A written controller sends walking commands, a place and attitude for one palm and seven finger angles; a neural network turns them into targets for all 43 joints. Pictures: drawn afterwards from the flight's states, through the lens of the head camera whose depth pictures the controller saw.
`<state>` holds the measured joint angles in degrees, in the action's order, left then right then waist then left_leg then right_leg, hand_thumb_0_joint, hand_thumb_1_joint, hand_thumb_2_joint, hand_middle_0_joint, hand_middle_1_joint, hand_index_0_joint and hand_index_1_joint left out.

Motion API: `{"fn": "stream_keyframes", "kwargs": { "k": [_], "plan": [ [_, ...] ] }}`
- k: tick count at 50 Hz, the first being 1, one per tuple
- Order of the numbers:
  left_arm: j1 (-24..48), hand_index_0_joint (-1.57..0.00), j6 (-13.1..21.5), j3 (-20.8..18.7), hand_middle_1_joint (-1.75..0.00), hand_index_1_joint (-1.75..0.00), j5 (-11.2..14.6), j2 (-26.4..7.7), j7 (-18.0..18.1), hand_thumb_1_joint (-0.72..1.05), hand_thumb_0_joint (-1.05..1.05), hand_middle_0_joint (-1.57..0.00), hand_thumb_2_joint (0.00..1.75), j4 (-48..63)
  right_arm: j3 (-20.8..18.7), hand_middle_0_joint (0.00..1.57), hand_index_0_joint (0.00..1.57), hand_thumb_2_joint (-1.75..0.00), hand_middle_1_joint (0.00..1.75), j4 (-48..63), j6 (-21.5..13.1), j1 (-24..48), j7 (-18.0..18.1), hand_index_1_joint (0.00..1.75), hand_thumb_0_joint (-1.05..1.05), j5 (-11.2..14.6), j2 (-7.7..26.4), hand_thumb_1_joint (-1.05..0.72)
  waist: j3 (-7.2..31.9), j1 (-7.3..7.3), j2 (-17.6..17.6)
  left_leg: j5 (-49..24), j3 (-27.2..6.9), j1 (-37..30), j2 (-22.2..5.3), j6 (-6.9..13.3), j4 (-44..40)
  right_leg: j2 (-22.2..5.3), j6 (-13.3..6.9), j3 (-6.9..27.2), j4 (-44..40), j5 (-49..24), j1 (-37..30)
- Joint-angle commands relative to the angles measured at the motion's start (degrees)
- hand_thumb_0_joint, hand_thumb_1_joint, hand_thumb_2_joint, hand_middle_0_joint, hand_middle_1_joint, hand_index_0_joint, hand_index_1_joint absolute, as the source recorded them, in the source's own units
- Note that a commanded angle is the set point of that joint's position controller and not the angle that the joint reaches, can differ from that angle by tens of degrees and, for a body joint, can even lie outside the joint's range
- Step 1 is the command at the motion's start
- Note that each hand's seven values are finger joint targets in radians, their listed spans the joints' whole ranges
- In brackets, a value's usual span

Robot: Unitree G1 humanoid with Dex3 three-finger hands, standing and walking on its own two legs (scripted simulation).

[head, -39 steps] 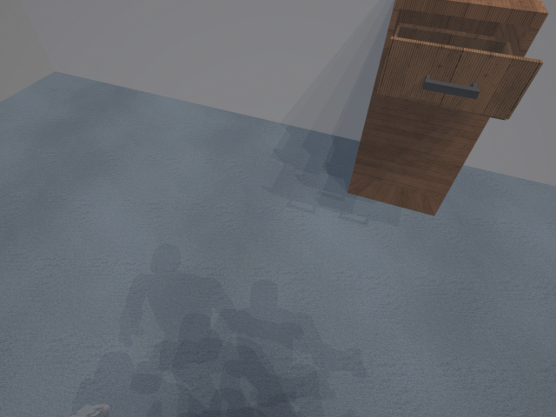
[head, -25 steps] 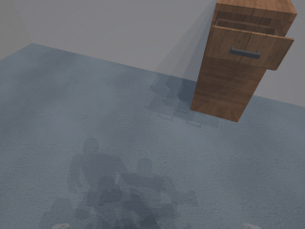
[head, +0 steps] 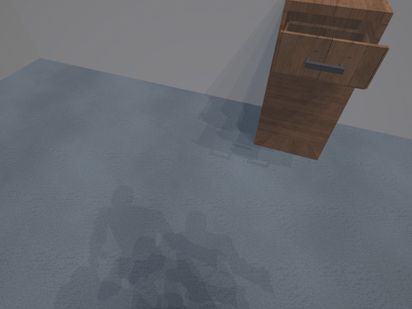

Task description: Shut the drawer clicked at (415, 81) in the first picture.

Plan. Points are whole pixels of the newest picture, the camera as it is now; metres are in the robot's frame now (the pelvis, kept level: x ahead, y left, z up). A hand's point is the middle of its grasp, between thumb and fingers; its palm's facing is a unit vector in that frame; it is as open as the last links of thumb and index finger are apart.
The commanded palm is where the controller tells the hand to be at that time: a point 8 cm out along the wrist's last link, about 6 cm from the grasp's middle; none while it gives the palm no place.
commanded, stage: stand and wait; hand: left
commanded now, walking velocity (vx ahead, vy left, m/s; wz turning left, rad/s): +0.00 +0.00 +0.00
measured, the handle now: (324, 64) +0.99 -0.41 +0.01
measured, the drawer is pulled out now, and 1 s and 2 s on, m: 0.25 0.25 0.25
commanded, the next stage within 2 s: look at it before walking up in 0.14 s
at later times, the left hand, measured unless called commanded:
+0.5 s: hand out of the picture +0.07 +0.24 -0.15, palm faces -0.03 -0.94 -0.33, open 7.4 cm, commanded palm none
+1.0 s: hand out of the picture +0.08 +0.24 -0.16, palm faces -0.04 -0.94 -0.33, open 7.4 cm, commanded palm none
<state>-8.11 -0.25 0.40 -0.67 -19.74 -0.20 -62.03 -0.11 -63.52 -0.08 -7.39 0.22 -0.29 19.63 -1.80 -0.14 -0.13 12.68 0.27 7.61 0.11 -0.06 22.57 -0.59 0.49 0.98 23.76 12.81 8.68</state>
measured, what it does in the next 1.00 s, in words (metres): stands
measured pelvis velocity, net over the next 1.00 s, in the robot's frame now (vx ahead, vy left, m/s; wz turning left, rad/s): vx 0.00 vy -0.01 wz -0.04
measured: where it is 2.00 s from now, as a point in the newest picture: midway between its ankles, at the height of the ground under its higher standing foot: outside the picture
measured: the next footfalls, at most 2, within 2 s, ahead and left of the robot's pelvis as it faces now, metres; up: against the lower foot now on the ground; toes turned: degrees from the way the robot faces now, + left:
left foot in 1.70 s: +0.07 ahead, +0.11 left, +0.00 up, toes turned -23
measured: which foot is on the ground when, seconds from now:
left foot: down 0.00-1.00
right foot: down 0.00-1.00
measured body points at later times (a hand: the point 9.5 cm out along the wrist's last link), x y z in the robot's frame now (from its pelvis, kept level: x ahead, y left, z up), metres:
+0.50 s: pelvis +0.00 -0.01 +0.00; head +0.00 -0.01 +0.45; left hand +0.07 +0.29 -0.13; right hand +0.08 -0.30 -0.13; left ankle +0.00 +0.12 -0.74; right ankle +0.00 -0.12 -0.74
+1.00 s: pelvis +0.00 -0.01 +0.00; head +0.01 -0.01 +0.45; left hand +0.08 +0.29 -0.13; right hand +0.08 -0.30 -0.13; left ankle +0.00 +0.12 -0.74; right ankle +0.00 -0.12 -0.74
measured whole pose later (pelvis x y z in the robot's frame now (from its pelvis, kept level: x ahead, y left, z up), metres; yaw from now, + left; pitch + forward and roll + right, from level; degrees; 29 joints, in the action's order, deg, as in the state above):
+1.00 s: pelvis +0.00 -0.01 +0.00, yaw -2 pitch -1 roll +0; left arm -8.6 -1.0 -0.2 -0.8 -18.8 0.2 -61.1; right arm -0.6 -62.2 0.2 -6.0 1.0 -0.3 18.5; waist -2.2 -1.0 -0.1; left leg 13.4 2.0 8.4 -1.4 -0.9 23.3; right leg 0.9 -0.1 2.7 24.4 12.6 10.3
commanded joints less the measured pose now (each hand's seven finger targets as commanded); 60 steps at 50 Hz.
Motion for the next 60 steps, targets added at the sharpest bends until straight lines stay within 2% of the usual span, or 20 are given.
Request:
{"fn": "stream_keyframes", "kwargs": {
  "k": [1, 6, 11, 19, 31, 38, 42, 44, 45, 48, 50, 53, 55, 56, 57, 58, 59, 60],
  "plan": [
    [3.1, -0.20, 1.6, -2.3, -0.30, -0.30, 0.1, -11.7, 0.9, 0.90, 0.00, -0.20, 0.90, 4.0, -2.0, 0.20, 0.20, -0.90, 0.30, 3.7, -1.7, 3.6, 0.4, 0.30, 0.00, -0.2, 11.7, -0.90, 1.9, 0.07, -0.5, -4.3, -6.0, 1.3, -6.5, 1.8, -4.9, -6.0, -2.3, 5.8, -5.0, -3.7, 0.8],
    [2.8, -0.20, 1.7, -2.4, -0.30, -0.30, 0.0, -11.5, 0.9, 0.90, 0.00, -0.20, 0.90, 3.9, -2.0, 0.20, 0.20, -0.90, 0.30, 3.5, -1.8, 3.3, 0.3, 0.30, 0.00, -0.2, 11.5, -0.90, 2.7, 0.11, -0.4, -4.5, -5.9, 0.8, -6.6, 1.8, -4.8, -6.1, -2.4, 6.1, -5.3, -3.5, 1.0],
    [2.8, -0.20, 1.9, -2.4, -0.30, -0.30, 0.1, -11.5, 1.0, 0.90, 0.00, -0.20, 0.90, 4.0, -2.1, 0.20, 0.20, -0.90, 0.30, 3.4, -1.9, 3.4, 0.4, 0.30, 0.00, -0.1, 11.5, -0.90, 3.7, 0.15, -0.7, -7.1, -5.6, -0.3, -6.8, 1.6, -4.3, -6.2, -2.4, 5.9, -4.9, -7.2, 0.3],
    [2.9, -0.20, 1.8, -2.3, -0.30, -0.30, 0.1, -11.5, 0.9, 0.90, 0.00, -0.20, 0.90, 3.6, -2.0, 0.20, 0.20, -0.90, 0.30, 3.2, -1.9, 3.5, 0.4, 0.30, 0.00, -0.2, 11.5, -0.90, 2.1, 0.19, 0.2, -5.4, -5.5, 0.2, -6.7, 1.4, -5.1, -6.0, -2.3, 6.3, -5.4, -5.3, 1.3],
    [2.6, -0.20, 1.9, -2.4, -0.30, -0.30, 0.0, -11.6, 0.9, 0.90, 0.00, -0.20, 0.90, 3.4, -1.9, 0.20, 0.20, -0.90, 0.30, 3.2, -1.9, 3.3, 0.5, 0.30, 0.00, -0.1, 11.6, -0.90, 3.5, 0.13, 0.1, -7.6, -5.6, -0.7, -7.0, 1.5, -5.1, -6.1, -2.4, 6.0, -5.4, -7.8, -0.2],
    [2.7, -0.20, 1.9, -2.3, -0.30, -0.30, 0.0, -11.6, 0.8, 0.90, 0.00, -0.20, 0.90, 3.3, -1.9, 0.20, 0.20, -0.90, 0.30, 3.0, -1.8, 3.7, 0.4, 0.30, 0.00, -0.2, 11.5, -0.90, 2.6, 0.17, -0.5, -6.9, -5.4, -0.9, -6.9, 1.4, -5.2, -6.2, -2.3, 6.1, -6.0, -7.3, 0.6],
    [2.5, -0.20, 2.1, -2.3, -0.30, -0.30, 0.1, -11.8, 0.9, 0.90, 0.00, -0.20, 0.90, 3.3, -1.9, 0.20, 0.20, -0.90, 0.30, 3.0, -1.9, 3.5, 0.5, 0.30, 0.00, -0.1, 11.6, -0.90, 4.4, 0.19, -0.7, -9.1, -5.3, -1.9, -7.1, 1.4, -4.8, -6.4, -2.5, 6.0, -5.5, -10.3, -0.8],
    [2.7, -0.20, 2.1, -2.5, -0.30, -0.30, 0.1, -11.9, 0.9, 0.90, 0.00, -0.20, 0.90, 3.5, -2.1, 0.20, 0.20, -0.90, 0.30, 3.0, -1.9, 3.7, 0.6, 0.30, 0.00, -0.2, 11.7, -0.90, 3.9, 0.23, -0.3, -9.9, -4.6, -2.4, -7.3, 1.2, -4.4, -6.2, -2.6, 6.5, -5.2, -12.1, -0.2],
    [2.8, -0.20, 1.7, -2.6, -0.30, -0.30, 0.0, -11.4, 0.8, 0.90, 0.00, -0.20, 0.90, 3.8, -2.2, 0.20, 0.20, -0.90, 0.30, 3.2, -1.8, 3.0, 0.8, 0.30, 0.00, -0.2, 11.3, -0.90, 3.8, 0.41, -0.2, -10.1, -4.0, -2.5, -7.5, 1.1, -3.6, -5.9, -2.6, 6.8, -4.4, -13.4, 0.4],
    [-0.9, -0.20, -0.3, -1.9, -0.30, -0.30, 0.0, -5.6, 1.2, 0.90, 0.00, -0.20, 0.90, 4.3, -1.5, 0.20, 0.20, -0.90, 0.30, 3.8, -0.5, -0.7, 1.1, 0.30, 0.00, -0.3, 4.7, -0.90, 3.2, 0.62, -0.8, -9.6, -0.8, -1.6, -7.7, -0.1, 0.1, -5.6, -2.0, 7.9, -0.8, -16.4, 3.2],
    [-1.7, -0.20, -1.1, -2.6, -0.30, -0.30, -0.2, -5.7, 1.1, 0.90, 0.00, -0.20, 0.90, 5.9, -2.2, 0.20, 0.20, -0.90, 0.30, 5.4, 0.1, -1.8, 1.4, 0.30, 0.00, -0.4, 5.1, -0.90, 2.4, 0.77, -0.7, -8.0, 0.0, -0.6, -8.2, 0.0, 1.6, -4.9, -2.3, 8.8, 1.7, -16.5, 5.6],
    [-2.2, -0.20, -1.8, -3.2, -0.30, -0.30, -0.3, -5.1, 0.6, 0.90, 0.00, -0.20, 0.90, 8.6, -3.3, 0.20, 0.20, -0.90, 0.30, 8.2, 0.6, -1.6, 1.6, 0.30, 0.00, -0.5, 6.0, -0.90, 2.0, 0.67, 2.5, -4.3, -1.5, 0.5, -10.7, 1.5, 1.5, -2.3, -1.9, 8.0, 6.8, -12.3, 10.4],
    [-3.0, -0.20, -2.0, -3.5, -0.30, -0.30, -0.4, -3.6, 0.2, 0.90, 0.00, -0.20, 0.90, 10.0, -4.2, 0.20, 0.20, -0.90, 0.30, 9.7, 0.5, -1.1, 1.7, 0.30, 0.00, -0.6, 6.9, -0.90, 2.1, 0.43, 6.7, -6.1, -3.9, 0.8, -15.1, 3.9, -0.5, 0.3, -1.0, 4.7, 15.2, -7.8, 13.0],
    [-3.3, -0.20, -2.2, -3.6, -0.30, -0.30, -0.3, -2.8, 0.1, 0.90, 0.00, -0.20, 0.90, 10.5, -4.5, 0.20, 0.20, -0.90, 0.30, 10.2, 0.3, -1.0, 1.6, 0.30, 0.00, -0.5, 7.2, -0.90, 2.1, 0.24, 10.4, -10.0, -5.9, 1.7, -18.8, 6.5, -2.2, 1.2, -0.2, 1.9, 22.0, 3.9, 13.7],
    [-3.7, -0.20, -2.5, -4.1, -0.30, -0.30, -0.4, -1.9, 0.0, 0.90, 0.00, -0.20, 0.90, 11.3, -4.7, 0.20, 0.20, -0.90, 0.30, 10.9, 0.1, -0.3, 1.6, 0.30, 0.00, -0.7, 6.9, -0.90, 2.0, -0.04, 11.7, -13.9, -6.4, 2.4, -21.4, 9.0, -3.0, 1.0, 0.4, 0.0, 28.1, 13.8, 14.7],
    [-4.2, -0.20, -2.7, -4.4, -0.30, -0.30, -0.3, -1.5, -0.1, 0.90, 0.00, -0.20, 0.90, 11.8, -4.9, 0.20, 0.20, -0.90, 0.30, 11.8, 0.0, 0.8, 1.6, 0.30, 0.00, -0.8, 6.7, -0.90, 1.3, -0.61, 11.3, -16.2, -5.6, 4.1, -22.9, 10.0, -2.0, -1.0, 0.3, 0.6, 29.7, 16.8, 14.1],
    [-5.8, -0.20, -2.5, -4.7, -0.30, -0.30, -0.4, -0.9, -0.4, 0.90, 0.00, -0.20, 0.90, 12.1, -5.1, 0.20, 0.20, -0.90, 0.30, 12.5, 0.0, 2.1, 1.7, 0.30, 0.00, -1.0, 6.5, -0.90, 1.5, -1.88, 10.0, -18.0, -3.0, 5.6, -22.0, 8.7, 1.0, -2.3, 0.0, 0.5, 25.8, 16.0, 11.2],
    [-8.9, -0.20, -2.1, -4.8, -0.30, -0.30, -0.5, -0.4, -0.5, 0.90, 0.00, -0.20, 0.90, 11.5, -5.2, 0.20, 0.20, -0.90, 0.30, 12.7, 0.2, 2.9, 1.6, 0.30, 0.00, -1.1, 6.4, -0.90, 2.6, -3.23, 7.8, -17.4, 0.4, 5.6, -19.7, 6.4, 5.9, -1.9, 0.1, -1.4, 19.3, 11.2, 7.6]
  ]
}}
